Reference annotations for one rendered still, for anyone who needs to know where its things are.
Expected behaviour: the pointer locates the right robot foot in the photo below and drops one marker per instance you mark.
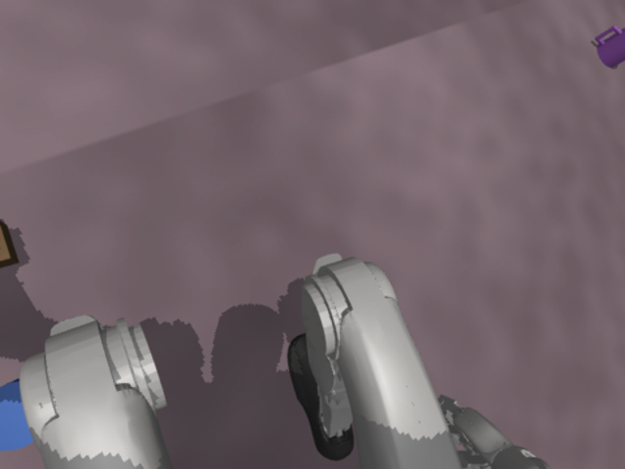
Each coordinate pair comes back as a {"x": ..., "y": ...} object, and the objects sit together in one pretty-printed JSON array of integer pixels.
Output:
[{"x": 306, "y": 391}]

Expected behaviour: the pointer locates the right robot arm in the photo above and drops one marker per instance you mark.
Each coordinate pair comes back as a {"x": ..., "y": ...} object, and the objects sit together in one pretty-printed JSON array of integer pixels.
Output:
[{"x": 517, "y": 458}]

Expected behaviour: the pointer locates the right robot hand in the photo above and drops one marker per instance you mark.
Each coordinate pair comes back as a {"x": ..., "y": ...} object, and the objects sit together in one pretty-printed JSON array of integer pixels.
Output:
[{"x": 480, "y": 438}]

